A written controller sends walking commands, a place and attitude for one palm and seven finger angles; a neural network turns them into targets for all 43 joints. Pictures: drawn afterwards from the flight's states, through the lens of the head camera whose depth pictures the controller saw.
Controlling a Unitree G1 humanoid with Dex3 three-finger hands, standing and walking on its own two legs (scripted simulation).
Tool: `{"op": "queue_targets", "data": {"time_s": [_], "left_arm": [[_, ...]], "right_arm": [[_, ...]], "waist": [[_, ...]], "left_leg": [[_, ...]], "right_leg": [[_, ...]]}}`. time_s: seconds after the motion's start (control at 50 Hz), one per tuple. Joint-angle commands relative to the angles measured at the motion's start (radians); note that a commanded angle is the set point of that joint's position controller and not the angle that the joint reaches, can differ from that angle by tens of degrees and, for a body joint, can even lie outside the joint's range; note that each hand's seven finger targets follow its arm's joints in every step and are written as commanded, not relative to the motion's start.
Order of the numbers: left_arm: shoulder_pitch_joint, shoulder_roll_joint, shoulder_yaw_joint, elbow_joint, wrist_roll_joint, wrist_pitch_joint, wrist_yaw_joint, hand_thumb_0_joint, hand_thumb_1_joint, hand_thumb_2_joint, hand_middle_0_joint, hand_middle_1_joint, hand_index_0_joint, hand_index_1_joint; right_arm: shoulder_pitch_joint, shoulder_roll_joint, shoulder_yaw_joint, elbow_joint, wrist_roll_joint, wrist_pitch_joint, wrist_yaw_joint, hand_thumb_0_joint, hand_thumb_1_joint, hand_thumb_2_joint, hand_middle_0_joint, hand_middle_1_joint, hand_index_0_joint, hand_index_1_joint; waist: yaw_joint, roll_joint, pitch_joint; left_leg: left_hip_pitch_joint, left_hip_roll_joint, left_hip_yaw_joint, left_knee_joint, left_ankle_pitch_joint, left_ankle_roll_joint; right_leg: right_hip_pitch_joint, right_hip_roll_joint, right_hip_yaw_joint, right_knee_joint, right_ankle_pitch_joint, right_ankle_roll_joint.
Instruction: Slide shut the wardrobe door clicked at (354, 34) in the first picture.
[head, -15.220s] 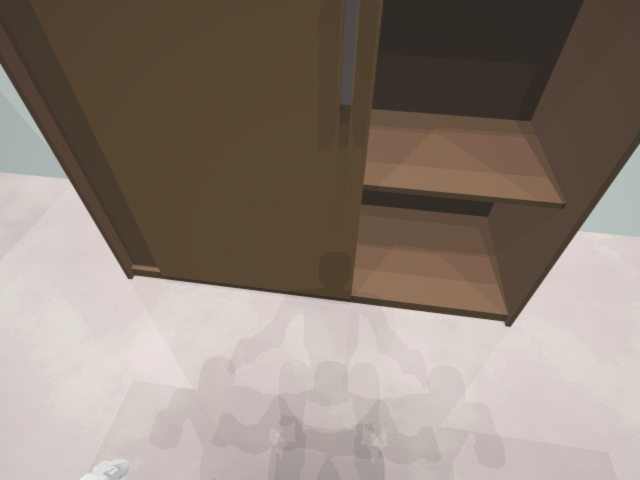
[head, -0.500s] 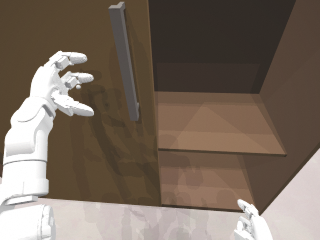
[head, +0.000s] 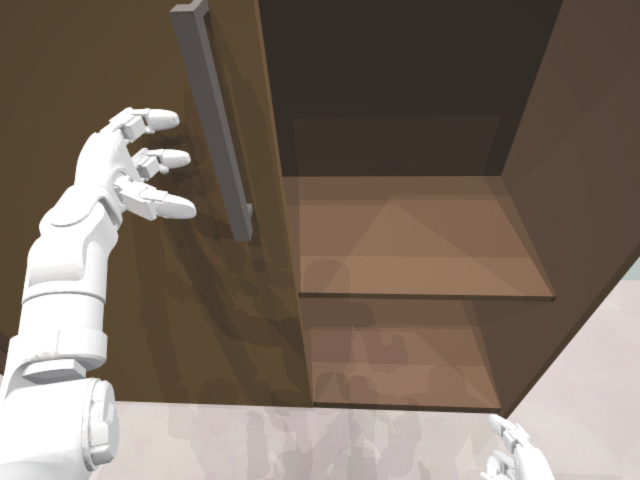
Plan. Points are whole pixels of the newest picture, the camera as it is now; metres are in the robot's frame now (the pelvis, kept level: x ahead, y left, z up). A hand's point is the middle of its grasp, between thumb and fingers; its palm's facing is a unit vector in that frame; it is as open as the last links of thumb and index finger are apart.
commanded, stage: move the hooked fingers beside the handle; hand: left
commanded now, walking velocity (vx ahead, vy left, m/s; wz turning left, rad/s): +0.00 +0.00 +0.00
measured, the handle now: (225, 138) +0.46 +0.14 +0.23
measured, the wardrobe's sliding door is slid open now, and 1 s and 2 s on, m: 0.57 0.57 0.57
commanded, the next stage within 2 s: none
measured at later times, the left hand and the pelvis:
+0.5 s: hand (149, 165) +0.39 +0.21 +0.23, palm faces +0.05 -1.00 -0.04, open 14.0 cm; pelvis +0.00 +0.00 +0.00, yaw +0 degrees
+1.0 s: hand (158, 154) +0.41 +0.21 +0.24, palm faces +0.02 -1.00 -0.03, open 14.0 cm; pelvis +0.01 +0.01 +0.00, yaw +0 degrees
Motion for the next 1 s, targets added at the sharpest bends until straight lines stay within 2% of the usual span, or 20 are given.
{"op": "queue_targets", "data": {"time_s": [0.0,0.04,0.1,0.12,0.2,0.22,0.3,0.34,0.36,0.42,0.46,0.56,0.58,0.62,0.7,0.78,0.84,0.92,0.94,0.98], "left_arm": [[-0.567,0.325,0.126,-0.260,-0.020,-0.151,-0.003,0.000,-0.500,0.300,-0.300,-1.200,-0.300,-1.200],[-0.551,0.339,0.141,-0.243,-0.012,-0.164,-0.002,0.000,-0.500,0.300,-0.300,-1.200,-0.300,-1.200],[-0.434,0.324,0.143,-0.159,-0.004,-0.140,-0.011,0.000,-0.500,0.300,-0.300,-1.200,-0.300,-1.200],[-0.389,0.297,0.123,-0.110,-0.006,-0.120,-0.022,0.000,-0.500,0.300,-0.300,-1.200,-0.300,-1.200],[-0.283,0.311,0.140,-0.028,-0.015,-0.070,-0.058,0.000,-0.500,0.300,-0.300,-1.200,-0.300,-1.200],[-0.324,0.295,0.116,-0.070,-0.015,-0.078,-0.066,0.000,-0.500,0.300,-0.300,-1.200,-0.300,-1.200],[-0.421,0.355,0.155,-0.282,-0.021,-0.148,-0.063,0.000,-0.500,0.300,-0.300,-1.200,-0.300,-1.200],[-0.517,0.358,0.149,-0.343,-0.029,-0.184,-0.060,0.000,-0.500,0.300,-0.300,-1.200,-0.300,-1.200],[-0.526,0.369,0.148,-0.339,-0.035,-0.192,-0.055,0.000,-0.500,0.300,-0.300,-1.200,-0.300,-1.200],[-0.559,0.306,0.100,-0.287,-0.030,-0.189,-0.045,0.000,-0.500,0.300,-0.300,-1.200,-0.300,-1.200],[-0.517,0.268,0.067,-0.238,-0.023,-0.161,-0.041,0.000,-0.500,0.300,-0.300,-1.200,-0.300,-1.200],[-0.369,0.189,0.032,-0.039,-0.026,-0.073,-0.032,0.000,-0.500,0.300,-0.300,-1.200,-0.300,-1.200],[-0.395,0.177,0.013,-0.041,-0.026,-0.070,-0.029,0.000,-0.500,0.300,-0.300,-1.200,-0.300,-1.200],[-0.415,0.220,0.054,-0.042,-0.024,-0.074,-0.010,0.000,-0.500,0.300,-0.300,-1.200,-0.300,-1.200],[-0.540,0.328,0.134,-0.230,0.000,-0.156,0.038,0.000,-0.500,0.300,-0.300,-1.200,-0.300,-1.200],[-0.560,0.334,0.138,-0.339,0.016,-0.209,0.050,0.000,-0.500,0.300,-0.300,-1.200,-0.300,-1.200],[-0.500,0.229,0.066,-0.271,0.005,-0.170,0.023,0.000,-0.500,0.300,-0.300,-1.200,-0.300,-1.200],[-0.338,0.098,-0.023,-0.071,-0.016,-0.055,-0.016,0.000,-0.500,0.300,-0.300,-1.200,-0.300,-1.200],[-0.329,0.082,-0.035,-0.048,-0.022,-0.034,-0.019,0.000,-0.500,0.300,-0.300,-1.200,-0.300,-1.200],[-0.337,0.141,0.016,-0.037,-0.021,-0.023,-0.007,0.000,-0.500,0.300,-0.300,-1.200,-0.300,-1.200]], "right_arm": [[-0.091,-0.120,-0.045,-0.143,-0.008,-0.057,-0.009,0.000,-0.900,-0.900,0.200,0.300,0.200,0.300],[-0.082,-0.119,-0.044,-0.145,-0.009,-0.060,-0.007,0.000,-0.900,-0.900,0.200,0.300,0.200,0.300],[-0.069,-0.123,-0.048,-0.146,-0.007,-0.054,0.000,0.000,-0.900,-0.900,0.200,0.300,0.200,0.300],[-0.066,-0.125,-0.048,-0.149,-0.004,-0.049,0.002,0.000,-0.900,-0.900,0.200,0.300,0.200,0.300],[-0.055,-0.142,-0.056,-0.163,0.006,-0.033,0.008,0.000,-0.900,-0.900,0.200,0.300,0.200,0.300],[-0.057,-0.141,-0.058,-0.171,0.006,-0.034,0.009,0.000,-0.900,-0.900,0.200,0.300,0.200,0.300],[-0.069,-0.132,-0.060,-0.194,0.001,-0.048,0.012,0.000,-0.900,-0.900,0.200,0.300,0.200,0.300],[-0.073,-0.128,-0.056,-0.186,0.001,-0.059,0.003,0.000,-0.900,-0.900,0.200,0.300,0.200,0.300],[-0.075,-0.131,-0.055,-0.174,0.000,-0.062,0.002,0.000,-0.900,-0.900,0.200,0.300,0.200,0.300],[-0.067,-0.132,-0.052,-0.147,0.001,-0.074,-0.010,0.000,-0.900,-0.900,0.200,0.300,0.200,0.300],[-0.068,-0.135,-0.054,-0.136,0.004,-0.078,-0.009,0.000,-0.900,-0.900,0.200,0.300,0.200,0.300],[-0.059,-0.136,-0.053,-0.127,0.007,-0.062,-0.003,0.000,-0.900,-0.900,0.200,0.300,0.200,0.300],[-0.063,-0.138,-0.052,-0.128,0.009,-0.058,-0.002,0.000,-0.900,-0.900,0.200,0.300,0.200,0.300],[-0.060,-0.138,-0.053,-0.134,0.006,-0.054,-0.001,0.000,-0.900,-0.900,0.200,0.300,0.200,0.300],[-0.066,-0.124,-0.050,-0.159,-0.009,-0.056,0.002,0.000,-0.900,-0.900,0.200,0.300,0.200,0.300],[-0.070,-0.114,-0.047,-0.168,-0.017,-0.063,0.002,0.000,-0.900,-0.900,0.200,0.300,0.200,0.300],[-0.066,-0.119,-0.050,-0.154,-0.012,-0.067,0.001,0.000,-0.900,-0.900,0.200,0.300,0.200,0.300],[-0.062,-0.128,-0.052,-0.139,0.001,-0.051,0.002,0.000,-0.900,-0.900,0.200,0.300,0.200,0.300],[-0.061,-0.131,-0.053,-0.137,0.004,-0.047,0.002,0.000,-0.900,-0.900,0.200,0.300,0.200,0.300],[-0.059,-0.139,-0.058,-0.133,0.003,-0.042,0.001,0.000,-0.900,-0.900,0.200,0.300,0.200,0.300]], "waist": [[-0.005,-0.036,-0.346],[0.005,-0.013,-0.363],[0.015,-0.028,-0.308],[0.016,-0.051,-0.271],[0.020,-0.141,-0.213],[0.012,-0.114,-0.216],[0.012,-0.012,-0.336],[-0.008,-0.002,-0.350],[-0.008,-0.011,-0.318],[-0.031,0.029,-0.296],[-0.022,0.044,-0.281],[-0.007,-0.100,-0.203],[-0.016,-0.093,-0.195],[-0.007,-0.114,-0.199],[0.007,-0.044,-0.324],[0.008,0.028,-0.398],[-0.006,0.036,-0.328],[-0.008,-0.079,-0.164],[-0.012,-0.101,-0.140],[-0.005,-0.122,-0.144]], "left_leg": [[0.231,0.031,-0.054,0.011,0.235,0.023],[0.233,0.031,-0.051,0.010,0.255,0.021],[0.188,0.031,-0.037,0.014,0.263,0.025],[0.157,0.030,-0.031,0.012,0.244,0.026],[0.073,0.027,-0.018,0.017,0.198,0.030],[0.087,0.027,-0.016,0.020,0.205,0.033],[0.171,0.024,-0.022,0.042,0.254,0.036],[0.215,0.029,-0.032,0.042,0.252,0.037],[0.208,0.032,-0.034,0.042,0.238,0.038],[0.243,0.038,-0.048,0.031,0.195,0.032],[0.251,0.039,-0.051,0.031,0.203,0.028],[0.154,0.041,-0.059,0.019,0.159,0.024],[0.147,0.041,-0.057,0.015,0.147,0.023],[0.132,0.043,-0.061,0.012,0.138,0.023],[0.199,0.042,-0.061,0.013,0.214,0.022],[0.295,0.053,-0.071,0.009,0.311,0.011],[0.323,0.062,-0.081,0.006,0.335,0.001],[0.194,0.057,-0.072,-0.007,0.227,0.010],[0.172,0.059,-0.077,-0.013,0.189,0.011],[0.151,0.053,-0.071,-0.009,0.161,0.014]], "right_leg": [[0.000,-0.065,0.082,-0.045,0.406,0.040],[0.017,-0.067,0.082,-0.036,0.431,0.039],[0.011,-0.070,0.079,-0.034,0.476,0.043],[0.000,-0.072,0.079,-0.035,0.479,0.049],[-0.010,-0.079,0.080,-0.029,0.510,0.069],[-0.021,-0.078,0.079,-0.027,0.510,0.068],[0.000,-0.073,0.091,-0.013,0.527,0.061],[-0.016,-0.065,0.090,-0.020,0.479,0.056],[-0.038,-0.063,0.091,-0.033,0.456,0.055],[-0.089,-0.057,0.079,-0.045,0.357,0.045],[-0.110,-0.056,0.073,-0.047,0.345,0.039],[-0.121,-0.057,0.056,-0.044,0.316,0.040],[-0.127,-0.060,0.057,-0.044,0.307,0.041],[-0.123,-0.060,0.059,-0.045,0.288,0.038],[-0.047,-0.059,0.073,-0.030,0.345,0.032],[-0.020,-0.053,0.066,-0.022,0.384,0.026],[-0.078,-0.047,0.050,-0.035,0.367,0.023],[-0.127,-0.050,0.038,-0.051,0.320,0.027],[-0.144,-0.050,0.035,-0.056,0.288,0.029],[-0.140,-0.053,0.040,-0.058,0.271,0.029]]}}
